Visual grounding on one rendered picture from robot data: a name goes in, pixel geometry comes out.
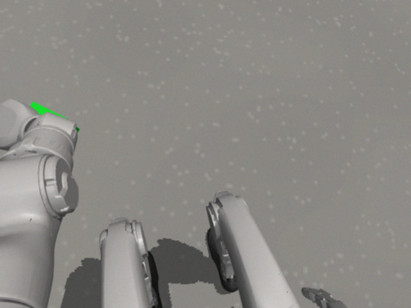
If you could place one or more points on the left robot hand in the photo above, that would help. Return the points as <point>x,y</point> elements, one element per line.
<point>12,114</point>

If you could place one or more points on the cube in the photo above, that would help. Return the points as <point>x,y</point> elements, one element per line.
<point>40,109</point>

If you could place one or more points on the left robot foot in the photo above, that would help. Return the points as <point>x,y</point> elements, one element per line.
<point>154,282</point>

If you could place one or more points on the left robot arm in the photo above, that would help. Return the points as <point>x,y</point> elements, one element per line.
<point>37,190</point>

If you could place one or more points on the right robot foot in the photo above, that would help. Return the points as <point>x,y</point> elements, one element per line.
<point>228,284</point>

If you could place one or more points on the right robot hand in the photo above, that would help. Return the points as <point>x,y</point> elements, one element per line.
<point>322,298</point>

